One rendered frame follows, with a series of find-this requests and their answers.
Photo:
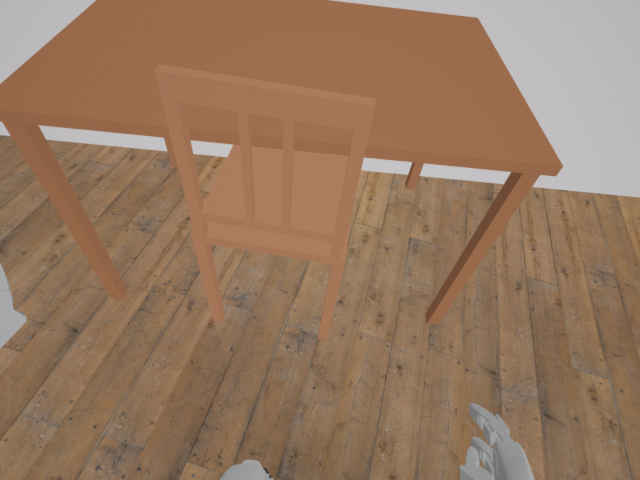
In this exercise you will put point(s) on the chair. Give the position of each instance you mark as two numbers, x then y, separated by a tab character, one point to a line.
276	201

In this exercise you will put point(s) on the robot left shin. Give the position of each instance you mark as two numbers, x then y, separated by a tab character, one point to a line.
251	462

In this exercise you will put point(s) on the robot right hand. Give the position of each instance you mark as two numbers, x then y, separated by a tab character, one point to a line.
505	461

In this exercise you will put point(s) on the robot left hand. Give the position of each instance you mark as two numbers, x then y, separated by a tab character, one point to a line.
10	320

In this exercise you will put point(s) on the table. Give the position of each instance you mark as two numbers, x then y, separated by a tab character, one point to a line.
443	95

